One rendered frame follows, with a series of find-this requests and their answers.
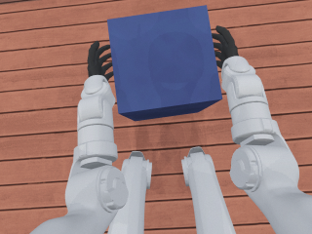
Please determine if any right robot thigh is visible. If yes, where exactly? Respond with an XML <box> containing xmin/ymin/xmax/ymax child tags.
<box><xmin>181</xmin><ymin>152</ymin><xmax>236</xmax><ymax>234</ymax></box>

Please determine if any robot right upper arm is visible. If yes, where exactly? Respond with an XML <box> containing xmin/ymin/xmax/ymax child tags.
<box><xmin>229</xmin><ymin>144</ymin><xmax>312</xmax><ymax>234</ymax></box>

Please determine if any robot right hand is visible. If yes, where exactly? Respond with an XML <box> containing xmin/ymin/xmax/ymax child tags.
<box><xmin>212</xmin><ymin>25</ymin><xmax>239</xmax><ymax>69</ymax></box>

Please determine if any robot thigh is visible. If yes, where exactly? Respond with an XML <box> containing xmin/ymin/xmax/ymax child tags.
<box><xmin>181</xmin><ymin>152</ymin><xmax>236</xmax><ymax>234</ymax></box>
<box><xmin>107</xmin><ymin>156</ymin><xmax>152</xmax><ymax>234</ymax></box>

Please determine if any robot left hand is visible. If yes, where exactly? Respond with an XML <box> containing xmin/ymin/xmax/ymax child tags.
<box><xmin>87</xmin><ymin>40</ymin><xmax>114</xmax><ymax>81</ymax></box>

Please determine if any left robot thigh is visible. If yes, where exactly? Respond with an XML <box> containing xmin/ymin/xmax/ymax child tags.
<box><xmin>107</xmin><ymin>156</ymin><xmax>152</xmax><ymax>234</ymax></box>

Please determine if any left robot forearm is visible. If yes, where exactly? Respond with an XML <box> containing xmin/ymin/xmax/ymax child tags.
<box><xmin>64</xmin><ymin>75</ymin><xmax>118</xmax><ymax>202</ymax></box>

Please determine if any robot left upper arm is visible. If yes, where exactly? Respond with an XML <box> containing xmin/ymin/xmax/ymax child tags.
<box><xmin>29</xmin><ymin>165</ymin><xmax>129</xmax><ymax>234</ymax></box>

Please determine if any right robot forearm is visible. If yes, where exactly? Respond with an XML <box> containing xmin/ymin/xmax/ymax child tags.
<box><xmin>221</xmin><ymin>56</ymin><xmax>299</xmax><ymax>177</ymax></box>

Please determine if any carton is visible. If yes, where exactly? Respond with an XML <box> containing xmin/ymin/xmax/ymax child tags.
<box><xmin>107</xmin><ymin>5</ymin><xmax>222</xmax><ymax>121</ymax></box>

